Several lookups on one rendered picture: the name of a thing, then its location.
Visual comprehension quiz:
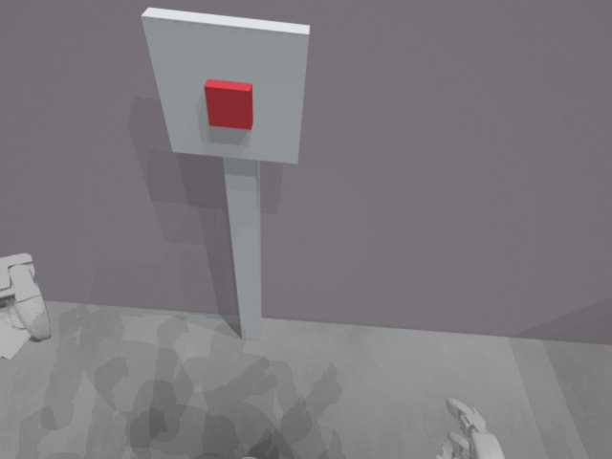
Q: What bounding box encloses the panel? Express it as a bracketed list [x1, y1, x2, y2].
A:
[141, 8, 310, 341]

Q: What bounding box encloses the robot left hand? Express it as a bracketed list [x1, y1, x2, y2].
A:
[0, 253, 51, 360]

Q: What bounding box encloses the button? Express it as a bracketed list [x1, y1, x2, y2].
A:
[205, 79, 253, 130]

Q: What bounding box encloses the robot right hand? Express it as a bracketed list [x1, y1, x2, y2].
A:
[436, 398, 505, 459]

